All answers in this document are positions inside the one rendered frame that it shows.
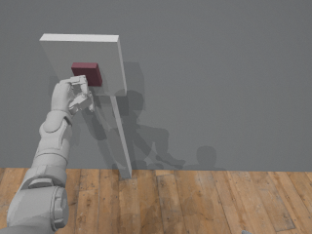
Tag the panel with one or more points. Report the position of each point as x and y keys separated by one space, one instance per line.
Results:
x=105 y=50

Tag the left robot upper arm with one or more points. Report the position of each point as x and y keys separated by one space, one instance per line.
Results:
x=42 y=210

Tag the left robot hand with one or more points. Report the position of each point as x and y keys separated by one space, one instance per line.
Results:
x=63 y=98

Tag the button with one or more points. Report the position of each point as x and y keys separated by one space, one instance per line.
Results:
x=90 y=70

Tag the robot left forearm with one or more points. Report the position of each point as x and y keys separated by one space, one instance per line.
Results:
x=51 y=158

